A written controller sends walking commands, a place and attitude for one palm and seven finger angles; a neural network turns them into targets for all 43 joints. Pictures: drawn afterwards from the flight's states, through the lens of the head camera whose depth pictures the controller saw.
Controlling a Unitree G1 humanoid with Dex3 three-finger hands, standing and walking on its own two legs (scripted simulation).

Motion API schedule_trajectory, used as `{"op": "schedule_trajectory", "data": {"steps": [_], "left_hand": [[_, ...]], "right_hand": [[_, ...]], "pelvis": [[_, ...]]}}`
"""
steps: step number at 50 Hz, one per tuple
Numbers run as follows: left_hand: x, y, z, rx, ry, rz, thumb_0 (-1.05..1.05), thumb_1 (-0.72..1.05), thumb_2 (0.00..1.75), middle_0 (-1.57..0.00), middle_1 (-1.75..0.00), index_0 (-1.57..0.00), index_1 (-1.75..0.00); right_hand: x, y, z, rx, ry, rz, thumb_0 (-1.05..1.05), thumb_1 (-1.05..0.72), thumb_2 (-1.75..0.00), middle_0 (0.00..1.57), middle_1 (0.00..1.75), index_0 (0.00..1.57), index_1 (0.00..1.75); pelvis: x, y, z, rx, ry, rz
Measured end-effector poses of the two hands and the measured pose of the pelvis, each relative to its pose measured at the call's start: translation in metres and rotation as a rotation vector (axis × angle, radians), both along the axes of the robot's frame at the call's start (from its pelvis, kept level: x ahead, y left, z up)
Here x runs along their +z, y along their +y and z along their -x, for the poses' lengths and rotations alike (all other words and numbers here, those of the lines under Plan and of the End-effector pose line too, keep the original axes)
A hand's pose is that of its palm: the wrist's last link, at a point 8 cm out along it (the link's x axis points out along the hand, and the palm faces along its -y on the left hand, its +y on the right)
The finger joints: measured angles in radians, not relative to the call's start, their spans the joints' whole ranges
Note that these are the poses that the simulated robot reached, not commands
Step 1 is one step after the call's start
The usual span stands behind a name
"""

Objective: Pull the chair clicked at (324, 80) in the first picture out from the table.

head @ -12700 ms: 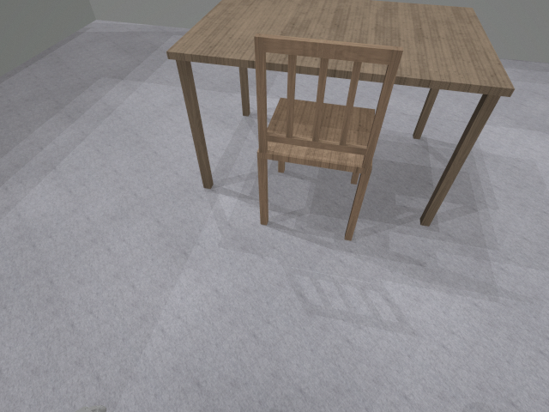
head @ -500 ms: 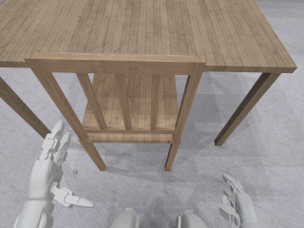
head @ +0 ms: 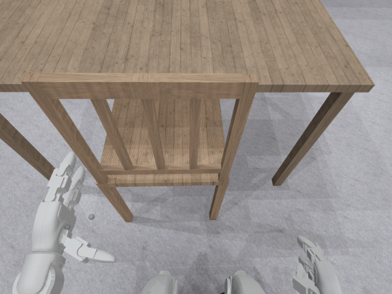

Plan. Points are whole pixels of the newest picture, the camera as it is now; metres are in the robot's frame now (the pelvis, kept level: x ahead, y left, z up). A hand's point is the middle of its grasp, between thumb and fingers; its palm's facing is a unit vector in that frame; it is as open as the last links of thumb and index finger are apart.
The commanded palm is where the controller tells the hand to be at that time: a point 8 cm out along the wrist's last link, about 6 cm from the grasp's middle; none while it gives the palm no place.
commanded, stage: raise the hand toward the chair's back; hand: left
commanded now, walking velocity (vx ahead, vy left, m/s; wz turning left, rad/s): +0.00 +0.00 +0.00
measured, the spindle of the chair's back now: (155, 138) +0.47 +0.13 -0.02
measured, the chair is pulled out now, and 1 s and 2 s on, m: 0.00 0.00 0.00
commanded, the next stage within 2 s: aim the fingers beside a spindle in 0.12 s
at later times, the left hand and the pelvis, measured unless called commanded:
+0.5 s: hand (110, 214) +0.26 +0.17 +0.03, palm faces +0.03 -1.00 -0.03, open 17.0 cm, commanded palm +0.24 +0.23 +0.03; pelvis -0.01 -0.01 -0.01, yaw +0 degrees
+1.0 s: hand (133, 199) +0.30 +0.14 +0.01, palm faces +0.04 -1.00 -0.02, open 16.9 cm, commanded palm +0.27 +0.20 +0.01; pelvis -0.01 -0.01 -0.02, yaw +0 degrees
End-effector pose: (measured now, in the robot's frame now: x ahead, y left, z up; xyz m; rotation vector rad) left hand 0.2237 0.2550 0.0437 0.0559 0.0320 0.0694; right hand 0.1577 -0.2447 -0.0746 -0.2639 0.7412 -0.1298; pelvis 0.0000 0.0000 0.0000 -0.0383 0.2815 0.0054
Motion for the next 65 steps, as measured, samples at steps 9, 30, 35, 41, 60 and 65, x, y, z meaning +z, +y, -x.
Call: {"op": "schedule_trajectory", "data": {"steps": [9, 30, 35, 41, 60, 65], "left_hand": [[0.0, -0.003, 0.004, 0.006, 0.002, -0.001, -0.02, -0.5, 0.3, -0.07, -0.08, -0.06, -0.08], [-0.019, -0.032, -0.02, -0.02, -0.005, 0.029, -0.02, -0.5, 0.3, -0.07, -0.08, -0.06, -0.08], [-0.022, -0.036, -0.029, -0.016, -0.012, 0.027, -0.02, -0.5, 0.3, -0.07, -0.08, -0.06, -0.08], [-0.027, -0.048, -0.037, -0.039, -0.009, 0.036, -0.02, -0.5, 0.3, -0.06, -0.08, -0.06, -0.08], [-0.047, -0.069, -0.06, -0.037, -0.01, 0.054, -0.02, -0.5, 0.3, -0.06, -0.08, -0.06, -0.08], [-0.053, -0.078, -0.067, -0.048, -0.015, 0.056, -0.02, -0.5, 0.3, -0.06, -0.08, -0.06, -0.08]], "right_hand": [[-0.003, 0.006, -0.007, 0.024, -0.018, -0.026, 0.01, -0.9, -0.89, 0.2, 0.3, 0.2, 0.3], [-0.015, -0.006, 0.0, 0.021, 0.01, -0.015, 0.01, -0.9, -0.89, 0.2, 0.3, 0.2, 0.3], [-0.021, -0.007, 0.004, 0.016, 0.036, -0.018, 0.01, -0.9, -0.89, 0.2, 0.3, 0.2, 0.3], [-0.027, -0.007, 0.007, 0.013, 0.06, -0.026, 0.01, -0.9, -0.89, 0.2, 0.3, 0.2, 0.3], [-0.043, -0.003, 0.006, 0.012, 0.113, -0.033, 0.01, -0.9, -0.89, 0.2, 0.3, 0.2, 0.3], [-0.048, -0.002, 0.008, 0.015, 0.131, -0.03, 0.01, -0.9, -0.89, 0.2, 0.3, 0.2, 0.3]], "pelvis": [[-0.001, -0.004, 0.002, 0.003, -0.001, -0.003], [-0.01, -0.011, 0.007, 0.0, 0.023, -0.011], [-0.013, -0.012, 0.006, -0.001, 0.033, -0.011], [-0.015, -0.011, 0.006, -0.004, 0.044, -0.014], [-0.026, -0.009, 0.006, -0.009, 0.077, -0.015], [-0.03, -0.007, 0.007, -0.007, 0.087, -0.013]]}}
